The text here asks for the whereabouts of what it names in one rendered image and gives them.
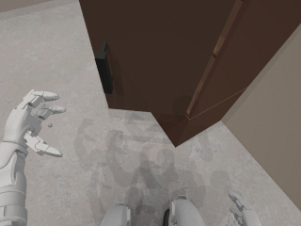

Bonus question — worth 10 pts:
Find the handle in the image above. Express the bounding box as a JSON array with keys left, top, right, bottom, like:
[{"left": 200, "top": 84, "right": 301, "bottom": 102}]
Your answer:
[{"left": 94, "top": 41, "right": 114, "bottom": 94}]

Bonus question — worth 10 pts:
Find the robot shin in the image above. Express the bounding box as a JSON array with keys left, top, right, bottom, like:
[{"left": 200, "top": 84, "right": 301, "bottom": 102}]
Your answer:
[
  {"left": 115, "top": 202, "right": 124, "bottom": 206},
  {"left": 168, "top": 195, "right": 186, "bottom": 226}
]

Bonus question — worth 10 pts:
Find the left robot forearm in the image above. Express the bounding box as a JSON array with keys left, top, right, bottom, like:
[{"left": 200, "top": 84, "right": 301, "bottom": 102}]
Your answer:
[{"left": 0, "top": 141, "right": 28, "bottom": 226}]

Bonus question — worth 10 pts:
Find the left robot hand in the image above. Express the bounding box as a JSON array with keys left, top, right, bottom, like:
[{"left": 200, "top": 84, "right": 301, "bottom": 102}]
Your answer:
[{"left": 3, "top": 89, "right": 67, "bottom": 157}]

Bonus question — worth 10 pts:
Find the cupboard door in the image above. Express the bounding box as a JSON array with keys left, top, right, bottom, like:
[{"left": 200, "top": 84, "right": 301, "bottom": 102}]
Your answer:
[{"left": 79, "top": 0, "right": 236, "bottom": 116}]

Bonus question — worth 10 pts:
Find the robot right shin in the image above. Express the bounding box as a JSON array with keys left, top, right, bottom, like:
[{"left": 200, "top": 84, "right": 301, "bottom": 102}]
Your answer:
[{"left": 168, "top": 195, "right": 186, "bottom": 226}]

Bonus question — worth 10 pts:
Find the robot left shin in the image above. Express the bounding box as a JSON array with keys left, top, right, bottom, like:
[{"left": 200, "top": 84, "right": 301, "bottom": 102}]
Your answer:
[{"left": 115, "top": 202, "right": 124, "bottom": 206}]

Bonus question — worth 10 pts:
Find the right robot hand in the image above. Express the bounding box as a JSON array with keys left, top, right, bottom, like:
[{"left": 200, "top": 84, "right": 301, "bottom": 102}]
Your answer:
[{"left": 226, "top": 190, "right": 262, "bottom": 226}]

